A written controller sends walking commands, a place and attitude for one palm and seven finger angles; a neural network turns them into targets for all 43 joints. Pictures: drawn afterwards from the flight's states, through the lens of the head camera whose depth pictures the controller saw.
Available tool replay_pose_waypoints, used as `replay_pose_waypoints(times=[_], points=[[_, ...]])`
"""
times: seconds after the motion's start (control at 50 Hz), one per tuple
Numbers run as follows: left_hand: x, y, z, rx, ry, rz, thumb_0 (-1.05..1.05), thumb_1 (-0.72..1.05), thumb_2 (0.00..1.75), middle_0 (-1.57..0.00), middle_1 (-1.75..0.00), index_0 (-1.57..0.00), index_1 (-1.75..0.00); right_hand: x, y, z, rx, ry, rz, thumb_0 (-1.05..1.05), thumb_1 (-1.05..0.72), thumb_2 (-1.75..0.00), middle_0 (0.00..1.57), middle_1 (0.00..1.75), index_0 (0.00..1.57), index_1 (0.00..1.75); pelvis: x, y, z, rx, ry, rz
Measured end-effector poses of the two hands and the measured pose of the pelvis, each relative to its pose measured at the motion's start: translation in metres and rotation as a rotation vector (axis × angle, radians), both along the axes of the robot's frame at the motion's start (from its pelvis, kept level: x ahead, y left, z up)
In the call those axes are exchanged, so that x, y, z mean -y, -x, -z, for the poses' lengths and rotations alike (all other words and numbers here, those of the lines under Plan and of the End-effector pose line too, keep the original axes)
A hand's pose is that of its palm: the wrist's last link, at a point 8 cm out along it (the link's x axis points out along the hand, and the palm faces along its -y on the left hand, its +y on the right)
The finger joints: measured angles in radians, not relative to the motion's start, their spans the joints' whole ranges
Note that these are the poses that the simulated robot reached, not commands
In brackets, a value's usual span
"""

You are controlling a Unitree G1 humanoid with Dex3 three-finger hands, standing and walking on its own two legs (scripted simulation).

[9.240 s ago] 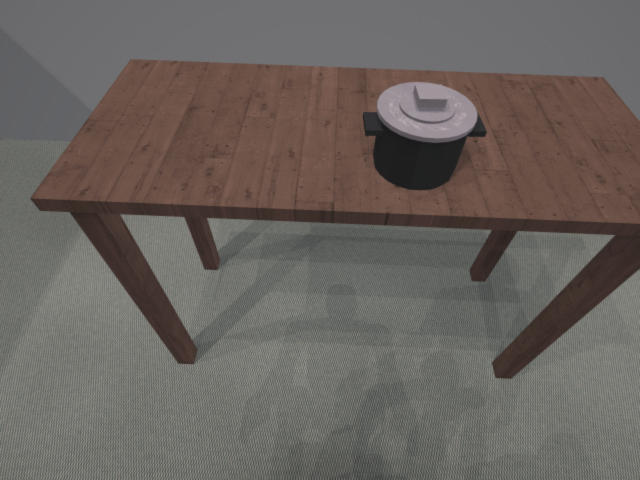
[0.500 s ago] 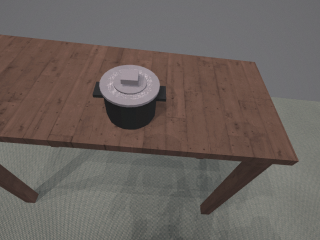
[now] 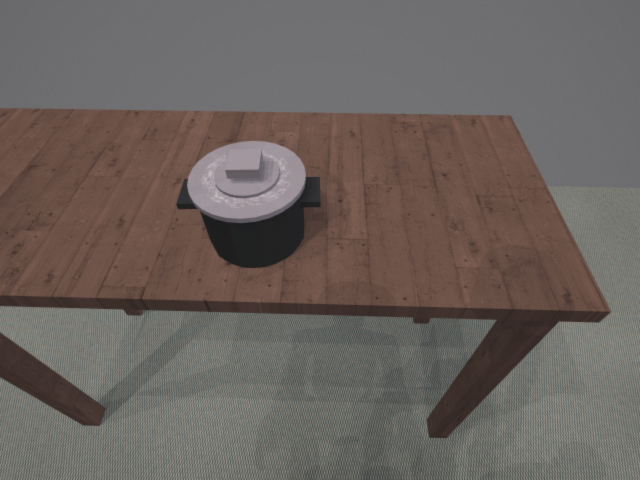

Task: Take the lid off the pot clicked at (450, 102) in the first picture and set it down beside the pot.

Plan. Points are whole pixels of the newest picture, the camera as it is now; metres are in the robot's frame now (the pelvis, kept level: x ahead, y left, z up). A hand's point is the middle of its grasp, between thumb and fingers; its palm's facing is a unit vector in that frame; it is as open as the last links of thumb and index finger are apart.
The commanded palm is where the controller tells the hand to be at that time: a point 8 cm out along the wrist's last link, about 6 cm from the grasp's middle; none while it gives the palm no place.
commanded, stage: come to a stop and stand still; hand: left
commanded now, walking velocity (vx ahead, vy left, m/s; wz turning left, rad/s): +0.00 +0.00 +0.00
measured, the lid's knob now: (244, 163) +0.47 +0.13 +0.15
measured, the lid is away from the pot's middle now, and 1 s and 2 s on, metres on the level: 0.00 0.00 0.00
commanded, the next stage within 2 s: look again from close up in 0.58 s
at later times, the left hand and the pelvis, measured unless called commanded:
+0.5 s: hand out of the picture +0.02 +0.13 -0.17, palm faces -0.01 -0.98 -0.18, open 7.4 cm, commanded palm none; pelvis +0.01 -0.04 +0.00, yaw -1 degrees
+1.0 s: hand out of the picture +0.00 +0.13 -0.17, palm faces -0.01 -0.99 -0.17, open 7.4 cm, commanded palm none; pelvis +0.02 -0.04 +0.01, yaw -1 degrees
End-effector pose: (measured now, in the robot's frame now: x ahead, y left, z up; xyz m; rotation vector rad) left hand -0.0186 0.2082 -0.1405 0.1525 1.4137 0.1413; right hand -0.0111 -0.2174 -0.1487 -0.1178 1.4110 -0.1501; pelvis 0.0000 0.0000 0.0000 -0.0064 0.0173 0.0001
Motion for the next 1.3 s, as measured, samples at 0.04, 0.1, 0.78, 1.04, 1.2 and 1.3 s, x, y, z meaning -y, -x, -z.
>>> replay_pose_waypoints(times=[0.04, 0.1, 0.78, 1.04, 1.2, 1.3], points=[[0.002, -0.002, 0.000, 0.006, -0.005, 0.001, 0.00, 0.91, 0.90, -0.20, -0.29, -0.19, -0.30, 0.009, -0.010, -0.002, 0.036, 0.013, -0.003, 0.02, -0.93, -0.90, 0.21, 0.30, 0.20, 0.30, 0.004, -0.001, 0.000, 0.005, -0.001, 0.003], [0.005, -0.007, 0.000, 0.016, -0.006, 0.007, 0.00, 0.91, 0.90, -0.20, -0.29, -0.19, -0.30, 0.020, -0.026, -0.006, 0.085, 0.029, -0.009, 0.02, -0.93, -0.90, 0.20, 0.30, 0.20, 0.30, 0.010, -0.003, -0.001, 0.012, -0.002, 0.008], [0.033, -0.023, 0.002, 0.008, 0.017, 0.021, 0.00, 0.91, 0.90, -0.20, -0.30, -0.20, -0.30, 0.049, -0.035, -0.019, 0.044, 0.057, -0.009, 0.00, -0.92, -0.90, 0.20, 0.30, 0.20, 0.30, 0.042, -0.016, -0.007, 0.017, -0.015, 0.024], [0.033, -0.018, 0.001, -0.010, 0.026, 0.012, 0.00, 0.91, 0.90, -0.20, -0.29, -0.19, -0.30, 0.041, -0.022, -0.018, 0.006, 0.048, -0.005, 0.01, -0.92, -0.90, 0.20, 0.30, 0.20, 0.30, 0.038, -0.016, -0.008, 0.020, -0.016, 0.021], [0.034, -0.014, 0.002, -0.012, 0.036, 0.008, 0.00, 0.91, 0.90, -0.20, -0.29, -0.19, -0.30, 0.038, -0.020, -0.019, 0.009, 0.053, -0.003, 0.01, -0.93, -0.90, 0.20, 0.30, 0.20, 0.30, 0.035, -0.014, -0.009, 0.025, -0.014, 0.021], [0.034, -0.009, 0.002, -0.018, 0.044, 0.006, 0.00, 0.91, 0.90, -0.20, -0.29, -0.19, -0.30, 0.036, -0.018, -0.020, 0.010, 0.054, -0.006, 0.01, -0.93, -0.90, 0.20, 0.30, 0.20, 0.30, 0.033, -0.011, -0.009, 0.027, -0.013, 0.020]])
